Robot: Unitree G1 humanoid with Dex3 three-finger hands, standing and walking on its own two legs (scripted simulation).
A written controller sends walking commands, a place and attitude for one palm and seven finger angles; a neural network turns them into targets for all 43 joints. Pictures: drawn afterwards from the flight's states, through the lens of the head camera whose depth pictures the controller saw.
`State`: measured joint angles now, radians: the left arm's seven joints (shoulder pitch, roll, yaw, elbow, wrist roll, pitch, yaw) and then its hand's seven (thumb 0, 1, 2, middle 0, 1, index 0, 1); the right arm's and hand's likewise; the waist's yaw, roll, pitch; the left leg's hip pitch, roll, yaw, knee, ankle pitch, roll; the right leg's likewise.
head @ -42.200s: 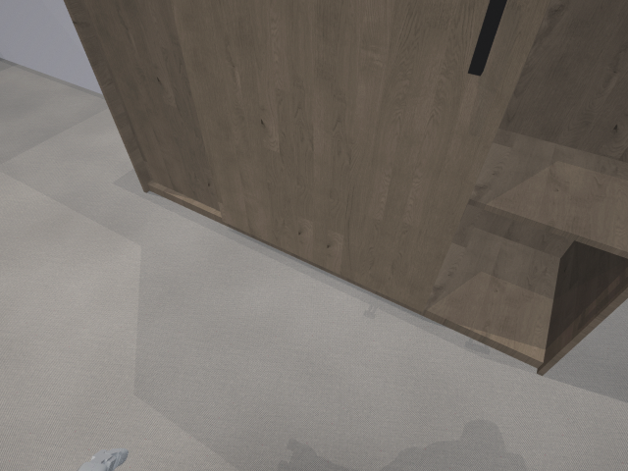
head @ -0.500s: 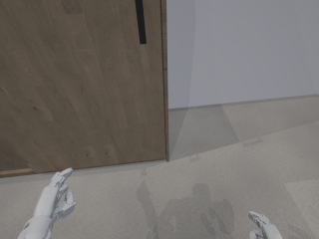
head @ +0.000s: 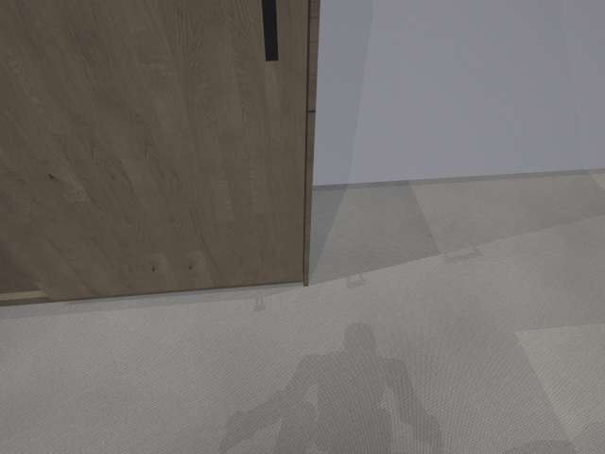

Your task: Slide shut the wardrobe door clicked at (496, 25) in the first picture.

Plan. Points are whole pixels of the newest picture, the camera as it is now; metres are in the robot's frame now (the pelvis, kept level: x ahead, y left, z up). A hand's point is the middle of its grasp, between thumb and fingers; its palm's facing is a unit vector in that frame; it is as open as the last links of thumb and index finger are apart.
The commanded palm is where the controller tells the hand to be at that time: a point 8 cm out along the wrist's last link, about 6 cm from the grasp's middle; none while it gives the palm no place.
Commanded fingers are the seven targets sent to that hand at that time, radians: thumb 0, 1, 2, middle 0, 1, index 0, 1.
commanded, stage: let the arm hang, fingers relaxed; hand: left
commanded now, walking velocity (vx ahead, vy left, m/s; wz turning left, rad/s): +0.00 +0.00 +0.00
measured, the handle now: out of the picture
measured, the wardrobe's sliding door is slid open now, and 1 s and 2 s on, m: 0.00 0.00 0.00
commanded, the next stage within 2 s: look to check the result in 0.46 s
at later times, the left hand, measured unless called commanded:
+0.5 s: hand out of the picture +0.12 +0.22 -0.15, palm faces -0.06 -0.95 -0.30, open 7.4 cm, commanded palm none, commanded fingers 0.00 0.90 0.90 -0.20 -0.30 -0.20 -0.30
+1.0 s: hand out of the picture +0.12 +0.24 -0.15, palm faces -0.05 -0.93 -0.35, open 7.4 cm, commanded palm none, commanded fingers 0.00 0.90 0.90 -0.20 -0.30 -0.20 -0.30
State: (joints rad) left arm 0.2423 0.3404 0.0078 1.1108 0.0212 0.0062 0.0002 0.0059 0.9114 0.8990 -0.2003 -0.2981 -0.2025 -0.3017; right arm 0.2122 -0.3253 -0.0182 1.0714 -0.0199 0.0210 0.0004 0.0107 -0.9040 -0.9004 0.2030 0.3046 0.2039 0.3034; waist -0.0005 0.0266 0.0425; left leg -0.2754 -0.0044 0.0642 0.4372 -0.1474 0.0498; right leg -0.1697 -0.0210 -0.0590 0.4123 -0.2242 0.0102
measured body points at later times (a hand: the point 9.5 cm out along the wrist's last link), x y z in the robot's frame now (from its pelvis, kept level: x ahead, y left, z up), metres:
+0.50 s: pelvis +0.03 +0.00 +0.01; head +0.03 +0.00 +0.46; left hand +0.12 +0.27 -0.13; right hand +0.11 -0.31 -0.12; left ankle +0.06 +0.08 -0.74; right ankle +0.00 -0.13 -0.74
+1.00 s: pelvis +0.05 -0.02 +0.01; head +0.06 -0.02 +0.46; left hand +0.12 +0.28 -0.12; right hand +0.13 -0.31 -0.13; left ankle +0.06 +0.08 -0.74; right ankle +0.00 -0.13 -0.74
